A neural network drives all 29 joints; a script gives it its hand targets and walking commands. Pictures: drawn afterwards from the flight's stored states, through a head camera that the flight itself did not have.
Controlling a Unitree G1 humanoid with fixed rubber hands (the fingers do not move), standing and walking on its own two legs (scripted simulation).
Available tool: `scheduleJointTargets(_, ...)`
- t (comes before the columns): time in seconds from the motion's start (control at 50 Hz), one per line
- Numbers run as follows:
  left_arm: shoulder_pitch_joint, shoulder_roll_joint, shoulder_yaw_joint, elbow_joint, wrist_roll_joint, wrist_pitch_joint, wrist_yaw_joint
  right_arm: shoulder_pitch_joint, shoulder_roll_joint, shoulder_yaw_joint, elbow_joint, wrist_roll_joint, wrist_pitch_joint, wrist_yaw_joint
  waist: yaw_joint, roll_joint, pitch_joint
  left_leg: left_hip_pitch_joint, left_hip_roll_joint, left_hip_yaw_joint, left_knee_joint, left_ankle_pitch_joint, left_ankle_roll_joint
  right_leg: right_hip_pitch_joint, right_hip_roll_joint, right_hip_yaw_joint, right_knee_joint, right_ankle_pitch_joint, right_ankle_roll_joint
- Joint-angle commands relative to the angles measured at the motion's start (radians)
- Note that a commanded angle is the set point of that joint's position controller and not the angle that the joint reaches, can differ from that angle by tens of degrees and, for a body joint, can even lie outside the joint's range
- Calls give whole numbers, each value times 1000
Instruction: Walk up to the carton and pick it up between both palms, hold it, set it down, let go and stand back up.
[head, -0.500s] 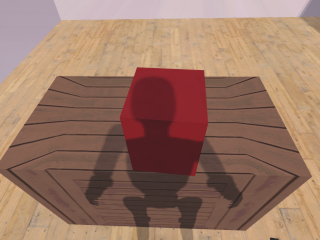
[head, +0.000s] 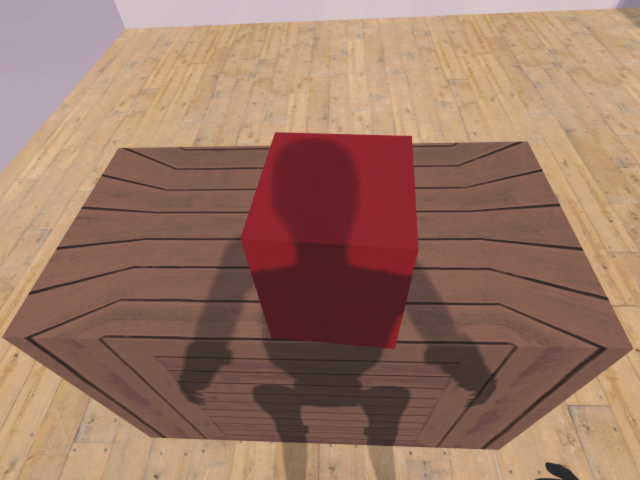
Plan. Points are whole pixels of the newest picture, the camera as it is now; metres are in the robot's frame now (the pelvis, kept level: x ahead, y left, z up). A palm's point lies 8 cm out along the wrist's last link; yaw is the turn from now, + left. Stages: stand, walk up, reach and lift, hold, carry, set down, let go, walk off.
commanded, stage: walk up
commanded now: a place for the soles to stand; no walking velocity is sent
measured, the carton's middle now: (336, 243) +0.45 +0.00 +0.02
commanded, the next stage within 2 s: reach and lift in 0.58 s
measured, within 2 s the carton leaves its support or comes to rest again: neither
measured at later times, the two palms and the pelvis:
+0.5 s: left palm out of the picture +0.09 +0.31 -0.12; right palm out of the picture +0.10 -0.29 -0.12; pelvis +0.01 +0.01 +0.00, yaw -1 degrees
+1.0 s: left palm (180, 445) +0.20 +0.23 -0.10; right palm (566, 473) +0.16 -0.28 -0.11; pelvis +0.02 -0.02 -0.02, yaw +0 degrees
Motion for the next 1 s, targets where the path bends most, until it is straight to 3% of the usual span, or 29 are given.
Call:
scheduleJointTargets(0.0,-38,252,47,-80,0,-16,16,-27,-228,-46,-73,-1,-10,-8,-8,-48,-126,40,114,-100,-79,5,38,-27,-99,83,-89,54,-79)
scheduleJointTargets(0.2,-9,247,46,-101,0,-7,17,-43,-234,-53,-100,-5,-10,-7,-1,-8,-137,8,137,-127,-101,-4,51,7,-69,51,-32,69,-74)
scheduleJointTargets(0.56,-2,247,45,-115,1,-10,21,-42,-228,-61,-121,-5,-8,-6,-10,-7,-117,16,129,-105,-80,-6,47,-20,-70,69,-32,98,-73)
scheduleJointTargets(0.58,-353,195,31,-466,-48,187,47,-315,-36,-120,-125,-103,-140,9,-55,43,-109,-240,78,85,26,-356,-99,-91,69,-137,128,-298,-82)
scheduleJointTargets(0.6,-347,125,-6,-521,-52,290,67,-263,-98,-158,-130,-108,-135,41,-49,79,-40,-383,129,68,-10,-479,-49,23,87,-145,215,-284,-88)
scheduleJointTargets(0.62,-309,89,-6,-531,-44,341,70,-235,-124,-163,-128,-108,-121,52,-45,91,-20,-461,142,75,-23,-515,-19,108,100,-146,257,-239,-81)
scheduleJointTargets(0.66,-251,115,23,-564,-32,434,54,-182,-115,-169,-146,-89,-109,62,-52,-44,-68,-260,80,102,118,-251,-61,-79,43,-126,183,-153,-101)
scheduleJointTargets(0.68,-233,155,39,-597,-34,464,37,-165,-129,-173,-182,-84,-107,60,-53,-96,-119,-151,74,92,152,-179,-58,-119,33,-128,164,-81,-85)
scheduleJointTargets(0.7,-197,170,56,-638,-15,489,25,-111,-139,-177,-207,-77,-99,54,-50,-96,-171,-89,74,88,176,-133,-64,-112,23,-128,164,-33,-82)
scheduleJointTargets(0.74,-125,162,83,-731,24,509,17,-33,-152,-153,-297,-52,-99,45,-23,-41,-263,-26,70,82,194,-11,-66,-38,32,-136,181,59,-86)
scheduleJointTargets(0.8,-40,147,106,-808,54,510,4,14,-190,-118,-362,-3,-124,16,-24,19,-364,109,48,71,228,286,-82,11,59,-137,183,285,-63)
scheduleJointTargets(0.82,-15,148,117,-831,66,505,1,31,-193,-113,-374,3,-132,7,-25,24,-369,127,37,67,228,328,-86,21,63,-126,176,337,-54)
scheduleJointTargets(0.9,20,165,169,-856,87,474,4,40,-131,-73,-456,2,-149,-31,1,-9,-283,33,-7,69,163,218,-72,100,42,-82,136,403,-13)
scheduleJointTargets(0.98,4,164,178,-843,64,444,3,44,-40,-40,-507,-9,-143,-52,13,-36,-159,-8,-23,90,67,106,-51,101,29,-55,76,354,3)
